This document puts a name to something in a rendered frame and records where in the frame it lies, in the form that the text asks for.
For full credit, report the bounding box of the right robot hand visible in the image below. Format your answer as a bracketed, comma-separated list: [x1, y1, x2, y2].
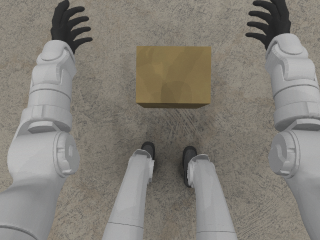
[245, 0, 291, 50]

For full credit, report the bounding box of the left robot thigh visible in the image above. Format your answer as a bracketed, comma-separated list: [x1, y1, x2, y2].
[101, 154, 155, 240]

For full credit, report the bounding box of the robot left upper arm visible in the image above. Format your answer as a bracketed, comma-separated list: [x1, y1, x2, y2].
[0, 130, 80, 240]

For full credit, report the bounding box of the right robot foot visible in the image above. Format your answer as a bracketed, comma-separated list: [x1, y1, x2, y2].
[182, 146, 197, 188]

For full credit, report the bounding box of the left robot hand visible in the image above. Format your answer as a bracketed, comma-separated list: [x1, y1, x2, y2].
[50, 0, 93, 54]

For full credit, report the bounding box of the robot right upper arm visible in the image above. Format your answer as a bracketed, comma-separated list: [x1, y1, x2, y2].
[268, 129, 320, 240]

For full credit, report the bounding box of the carton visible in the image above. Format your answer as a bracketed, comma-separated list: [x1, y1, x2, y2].
[135, 46, 212, 109]

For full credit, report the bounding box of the right robot forearm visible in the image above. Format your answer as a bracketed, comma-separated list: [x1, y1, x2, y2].
[264, 33, 320, 132]

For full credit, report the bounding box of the left robot forearm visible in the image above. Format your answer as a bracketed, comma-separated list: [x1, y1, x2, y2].
[7, 40, 77, 178]

